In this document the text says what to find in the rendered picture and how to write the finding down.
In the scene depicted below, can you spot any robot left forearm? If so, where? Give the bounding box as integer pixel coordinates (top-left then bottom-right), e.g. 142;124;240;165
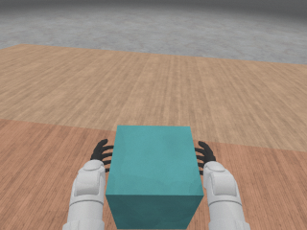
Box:
62;159;106;230

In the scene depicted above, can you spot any robot right forearm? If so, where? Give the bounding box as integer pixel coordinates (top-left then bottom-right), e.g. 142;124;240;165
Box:
202;161;250;230

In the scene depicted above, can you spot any carton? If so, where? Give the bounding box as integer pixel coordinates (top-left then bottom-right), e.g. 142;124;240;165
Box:
106;125;204;230

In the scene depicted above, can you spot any right robot hand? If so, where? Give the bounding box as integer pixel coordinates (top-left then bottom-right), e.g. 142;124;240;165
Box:
194;141;216;175

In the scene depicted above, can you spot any left robot hand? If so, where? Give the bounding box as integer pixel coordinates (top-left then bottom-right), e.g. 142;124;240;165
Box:
90;139;114;173

